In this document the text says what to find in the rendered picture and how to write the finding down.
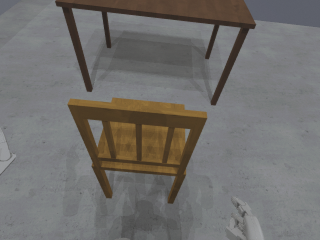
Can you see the table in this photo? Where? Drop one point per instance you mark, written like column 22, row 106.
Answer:
column 232, row 13

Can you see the chair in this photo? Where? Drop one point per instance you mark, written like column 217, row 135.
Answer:
column 139, row 136

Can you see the robot right hand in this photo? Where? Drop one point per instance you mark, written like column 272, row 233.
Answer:
column 249, row 227

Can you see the robot left hand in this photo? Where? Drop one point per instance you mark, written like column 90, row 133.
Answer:
column 6, row 157

